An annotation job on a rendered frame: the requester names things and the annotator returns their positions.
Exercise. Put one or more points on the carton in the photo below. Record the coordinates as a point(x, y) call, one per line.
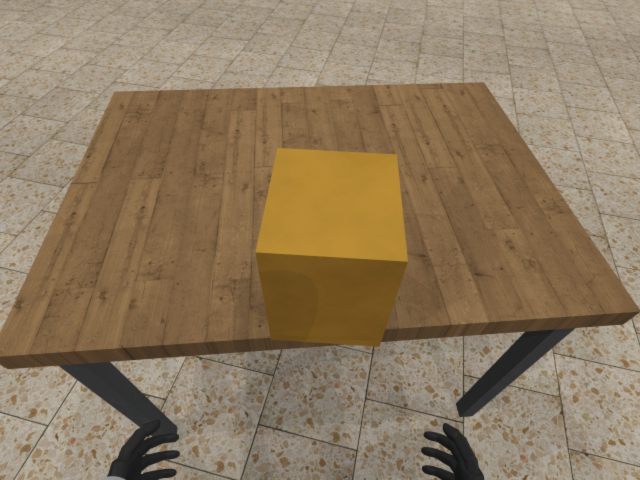
point(331, 251)

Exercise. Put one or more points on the table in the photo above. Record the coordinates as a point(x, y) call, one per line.
point(152, 251)

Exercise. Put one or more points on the left robot hand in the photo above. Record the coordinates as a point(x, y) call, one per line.
point(131, 461)

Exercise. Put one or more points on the right robot hand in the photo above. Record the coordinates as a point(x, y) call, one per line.
point(462, 462)

